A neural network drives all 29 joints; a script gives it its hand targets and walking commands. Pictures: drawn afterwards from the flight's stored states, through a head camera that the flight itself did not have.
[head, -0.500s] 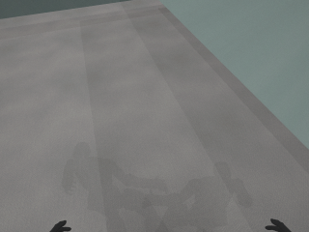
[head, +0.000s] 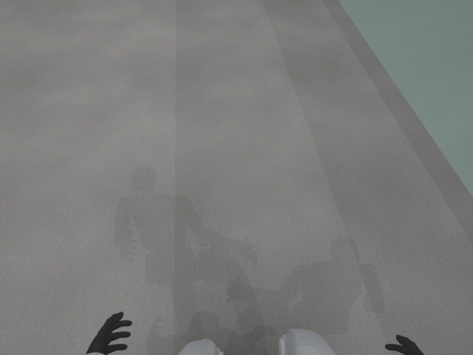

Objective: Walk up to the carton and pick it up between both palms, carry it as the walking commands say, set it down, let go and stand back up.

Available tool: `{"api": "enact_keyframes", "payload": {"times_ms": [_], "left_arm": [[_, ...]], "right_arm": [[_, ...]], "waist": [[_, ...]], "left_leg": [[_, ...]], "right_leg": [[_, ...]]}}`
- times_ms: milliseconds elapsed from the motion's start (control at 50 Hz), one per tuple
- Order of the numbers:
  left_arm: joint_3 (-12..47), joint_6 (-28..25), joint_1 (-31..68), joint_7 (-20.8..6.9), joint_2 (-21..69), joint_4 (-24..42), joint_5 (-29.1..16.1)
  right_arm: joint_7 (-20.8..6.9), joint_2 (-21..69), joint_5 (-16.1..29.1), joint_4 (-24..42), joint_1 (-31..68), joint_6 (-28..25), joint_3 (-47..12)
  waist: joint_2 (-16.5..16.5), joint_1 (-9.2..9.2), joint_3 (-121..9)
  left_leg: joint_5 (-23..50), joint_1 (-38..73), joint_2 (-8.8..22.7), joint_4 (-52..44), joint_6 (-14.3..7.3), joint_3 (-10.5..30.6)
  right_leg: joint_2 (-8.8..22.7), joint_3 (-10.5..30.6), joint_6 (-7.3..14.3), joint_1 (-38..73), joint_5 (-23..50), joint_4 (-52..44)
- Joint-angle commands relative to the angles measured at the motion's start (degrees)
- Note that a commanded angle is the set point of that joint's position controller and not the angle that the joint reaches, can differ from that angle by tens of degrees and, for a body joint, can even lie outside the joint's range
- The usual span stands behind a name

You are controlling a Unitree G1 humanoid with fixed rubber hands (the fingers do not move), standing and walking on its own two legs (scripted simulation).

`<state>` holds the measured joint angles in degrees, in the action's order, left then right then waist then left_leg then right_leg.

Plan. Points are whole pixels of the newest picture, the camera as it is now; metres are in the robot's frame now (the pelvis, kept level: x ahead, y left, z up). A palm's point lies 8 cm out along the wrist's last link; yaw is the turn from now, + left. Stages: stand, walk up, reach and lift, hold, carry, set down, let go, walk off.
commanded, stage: walk up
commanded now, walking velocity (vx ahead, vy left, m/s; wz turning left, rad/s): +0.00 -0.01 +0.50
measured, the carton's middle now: out of the picture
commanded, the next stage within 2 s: none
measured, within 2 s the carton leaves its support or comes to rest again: neither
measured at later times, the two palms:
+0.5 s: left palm out of the picture +0.03 +0.24 -0.08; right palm (400, 314) +0.19 -0.28 -0.10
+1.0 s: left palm out of the picture +0.06 +0.41 -0.10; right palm (297, 282) +0.24 -0.09 -0.09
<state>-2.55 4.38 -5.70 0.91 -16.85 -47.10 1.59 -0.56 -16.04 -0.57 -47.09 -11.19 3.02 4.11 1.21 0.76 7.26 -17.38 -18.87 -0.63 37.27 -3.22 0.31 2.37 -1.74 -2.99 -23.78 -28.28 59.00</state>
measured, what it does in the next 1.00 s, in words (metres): steps to the left, turning left: right foot, then left foot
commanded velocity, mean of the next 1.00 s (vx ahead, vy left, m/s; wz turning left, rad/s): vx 0.22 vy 0.06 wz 0.50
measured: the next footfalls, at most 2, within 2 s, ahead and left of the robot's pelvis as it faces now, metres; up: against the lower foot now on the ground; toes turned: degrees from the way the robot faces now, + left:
right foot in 0.34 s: +0.05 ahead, -0.16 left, +0.00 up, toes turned +8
left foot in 0.80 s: +0.02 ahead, +0.19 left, +0.00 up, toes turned +27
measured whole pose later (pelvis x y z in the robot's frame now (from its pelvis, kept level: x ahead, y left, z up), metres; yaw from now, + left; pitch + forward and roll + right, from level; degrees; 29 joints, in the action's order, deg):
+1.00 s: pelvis +0.09 +0.13 +0.01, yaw +31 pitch +2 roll -1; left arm -1.3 -1.1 -11.4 -2.2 -17.1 -43.3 2.3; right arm -1.5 -15.5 -0.8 -48.4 -20.4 -2.3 0.3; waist 1.5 1.8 3.0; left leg -18.4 -6.0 -2.6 23.0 -3.1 3.4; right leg 4.8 -1.0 -5.3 -31.8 -20.5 61.8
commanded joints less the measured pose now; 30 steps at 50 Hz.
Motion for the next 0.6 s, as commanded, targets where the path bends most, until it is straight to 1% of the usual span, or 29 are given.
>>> {"api": "enact_keyframes", "payload": {"times_ms": [0,20,60,120,160,180,200,220,240,260,280,300,320,340,360,380,400,420,440,460,480,520,540,560,580], "left_arm": [[-0.96,-1.12,0.34,0.18,-4.56,4.32,-0.11],[-1.06,-1.08,-0.27,0.19,-4.29,4.3,-0.04],[-0.89,-1.05,0.07,0.33,-3.55,4.84,-0.02],[-0.34,-1.15,0.83,0.36,-2.3,5.88,-0.05],[0.01,-1.3,0.79,0.31,-1.75,6.4,-0.23],[0.29,-1.06,-0.32,0.32,-2.53,6.9,0.04],[0.47,-1.06,-1.27,0.42,-2.43,6.87,-0.28],[0.56,-1.15,-2.04,0.57,-2.41,6.87,-0.57],[0.64,-1.31,-3.09,0.76,-2.32,6.74,-0.8],[0.64,-1.5,-4.79,0.99,-2.21,6.29,-0.98],[0.3,-1.81,-7.21,1.22,-2.91,5.94,-1.06],[-0.57,-2.19,-9.25,1.36,-5.47,5.82,-0.8],[-1.79,-2.33,-9.06,1.37,-9.81,6.07,-0.18],[-2.79,-2.33,-6.3,1.13,-12.91,7.29,-0.45],[-2.06,-2.43,-5.16,0.82,-11.45,6.9,-0.14],[-0.93,-2.72,-4.93,1.07,-8.7,7.01,-0.06],[-0.87,-2.9,-4.47,1.34,-7.18,7.0,0.05],[-1.0,-3.07,-4.6,1.5,-6.53,7.22,0.12],[-1.1,-3.18,-5.5,1.48,-6.48,7.17,0.2],[-1.38,-3.24,-6.72,1.34,-6.7,7.05,0.28],[-1.73,-3.26,-8.16,1.16,-7.12,6.97,0.3],[-2.5,-3.18,-11.04,0.8,-8.29,7.0,0.31],[-3.59,-3.86,-12.25,0.48,-9.55,6.15,0.81],[-3.81,-4.27,-19.2,0.92,-12.77,4.37,1.02],[-5.08,-4.18,-19.72,1.88,-16.3,2.55,0.44]], "right_arm": [[1.03,-11.3,-0.15,4.47,-0.71,-0.62,2.84],[0.98,-10.79,-0.2,4.58,-1.45,-0.74,2.74],[1.01,-10.2,-0.4,4.2,-3.91,-0.91,2.68],[1.1,-9.98,-0.69,3.86,-6.24,-1.02,2.92],[1.07,-10.04,-0.86,3.94,-6.44,-1.03,3.2],[1.14,-11.12,0.67,4.3,-4.41,-1.28,3.34],[1.08,-11.15,0.56,4.57,-3.32,-1.24,3.53],[1.01,-11.21,0.42,4.74,-2.93,-1.12,3.71],[0.91,-11.27,0.35,4.84,-2.34,-0.96,3.83],[0.77,-11.21,0.38,4.92,-1.37,-0.79,3.9],[0.63,-10.55,0.4,5.38,-0.06,-0.74,3.65],[0.42,-7.52,0.28,5.93,-0.6,-0.92,2.83],[0.2,-2.54,-0.17,6.13,-2.04,-1.12,1.89],[0.19,-3.54,-0.88,8.82,0.85,-0.93,2.0],[-0.21,-5.39,-1.01,8.99,3.63,-0.34,2.23],[-1.16,-5.87,-1.2,9.22,1.27,-0.27,2.64],[-1.8,-5.95,-1.01,8.89,0.29,-0.04,2.51],[-2.35,-5.98,-0.74,9.02,-0.46,0.23,2.11],[-2.67,-5.62,-0.57,9.55,0.08,0.36,1.5],[-2.88,-5.17,-0.4,10.29,1.01,0.46,0.88],[-3.02,-4.75,-0.31,10.94,2.11,0.51,0.25],[-3.17,-4.19,-0.12,11.86,4.31,0.55,-0.88],[-3.56,-4.13,-0.47,10.46,4.56,0.38,-0.54],[-5.29,-5.6,-0.68,13.3,9.39,0.51,-1.3],[-6.9,-7.67,-1.15,13.53,14.24,0.8,-0.06]], "waist": [[-9.22,0.96,-9.82],[-9.04,1.02,-10.36],[-8.76,1.82,-10.77],[-9.94,2.67,-10.58],[-10.78,2.71,-10.46],[-13.92,1.67,-11.63],[-14.32,1.25,-11.69],[-13.95,0.98,-11.68],[-12.88,0.31,-11.56],[-11.68,-0.88,-11.52],[-9.77,-2.84,-12.13],[-1.21,-4.0,-12.68],[15.05,-3.83,-11.19],[15.06,-3.35,-11.57],[11.37,-2.6,-9.5],[9.63,-0.79,-7.15],[9.03,-0.18,-6.06],[8.96,-0.23,-5.82],[9.14,-0.44,-5.34],[9.19,-0.66,-5.37],[9.71,-1.05,-5.53],[11.07,-2.03,-5.87],[11.76,-2.11,-6.23],[8.3,-5.6,-9.42],[6.35,-6.5,-3.44]], "left_leg": [[21.82,10.73,13.38,-17.59,-5.09,19.51],[22.36,10.82,12.69,-17.63,-4.83,18.78],[21.74,12.36,12.19,-18.01,-4.99,18.9],[20.27,12.76,12.35,-18.84,-5.86,20.32],[18.42,11.16,12.06,-19.22,-6.04,20.77],[19.68,8.56,10.03,-18.57,-5.14,19.51],[19.65,6.8,9.76,-18.49,-4.87,19.39],[18.95,5.19,9.74,-18.33,-4.74,19.98],[17.85,3.38,9.34,-17.53,-4.33,19.97],[16.62,0.64,8.44,-16.11,-3.39,19.19],[13.2,-3.9,6.99,-14.02,-2.02,17.8],[4.15,-9.87,2.39,-7.15,0.11,14.28],[-13.5,-18.54,-5.49,8.81,2.93,7.03],[-15.31,-19.15,-2.17,17.05,5.86,2.63],[-13.18,-15.62,0.54,21.22,6.33,2.86],[-9.69,-12.88,0.35,23.89,6.09,1.87],[-8.18,-12.27,0.72,25.93,6.86,0.68],[-7.88,-12.02,0.94,25.82,7.65,-0.47],[-8.18,-12.02,0.67,24.25,8.11,-1.2],[-8.2,-11.34,0.51,21.58,8.3,-1.57],[-8.36,-10.5,0.44,18.14,8.17,-1.91],[-8.66,-8.8,0.33,11.53,7.67,-2.79],[-9.31,-7.06,-0.03,8.42,6.98,-3.15],[-8.24,-12.48,0.78,11.15,5.89,-2.38],[-7.28,-24.36,2.27,14.77,6.3,2.47]], "right_leg": [[0.21,3.09,-0.21,-7.21,4.59,5.44],[-0.23,2.86,-0.3,-6.58,5.19,4.19],[-0.86,2.48,-0.38,-6.97,5.36,0.03],[-1.49,1.89,-0.47,-6.63,5.3,-5.98],[-1.77,1.41,-0.33,-4.39,5.1,-10.07],[-1.68,1.84,1.06,-0.75,5.36,-13.42],[-2.21,1.17,1.43,2.08,5.4,-15.98],[-2.61,0.59,1.69,4.56,5.37,-18.57],[-3.02,-0.06,1.98,7.67,6.81,-22.68],[-3.2,-0.86,2.38,12.32,9.51,-28.27],[-1.77,-0.68,2.98,18.85,13.47,-33.97],[5.48,6.24,4.23,23.85,10.72,-40.27],[18.35,18.67,5.62,25.59,11.26,-46.52],[26.12,21.44,9.75,19.49,12.64,-46.47],[23.43,18.17,10.98,14.38,14.22,-45.83],[19.15,12.37,10.32,12.05,18.32,-44.74],[17.03,7.94,9.58,11.01,23.07,-43.13],[15.66,5.15,9.25,11.6,27.8,-41.86],[15.02,3.28,9.1,12.21,32.07,-40.98],[14.53,1.69,8.88,13.19,34.56,-40.11],[14.42,0.63,8.68,14.39,35.81,-39.32],[15.24,-0.12,8.65,16.61,36.89,-38.44],[15.56,-0.12,8.88,16.79,36.75,-37.87],[20.98,10.07,9.74,20.72,-0.12,-46.17],[27.58,19.4,9.7,25.31,-12.11,-49.96]]}}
